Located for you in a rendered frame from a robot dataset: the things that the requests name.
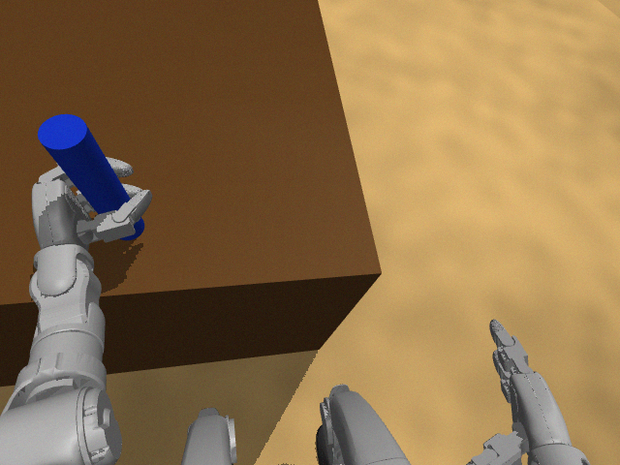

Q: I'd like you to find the right robot hand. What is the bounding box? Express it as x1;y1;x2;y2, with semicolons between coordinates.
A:
466;319;572;465

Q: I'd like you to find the right robot arm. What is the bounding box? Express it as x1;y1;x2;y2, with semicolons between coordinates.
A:
528;444;590;465

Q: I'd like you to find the left robot hand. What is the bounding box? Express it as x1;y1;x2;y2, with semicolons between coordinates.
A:
31;157;152;252

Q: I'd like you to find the can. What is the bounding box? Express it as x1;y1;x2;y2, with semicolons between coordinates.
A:
38;114;144;240

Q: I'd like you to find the left robot arm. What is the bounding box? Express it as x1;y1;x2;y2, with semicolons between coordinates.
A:
0;243;122;465

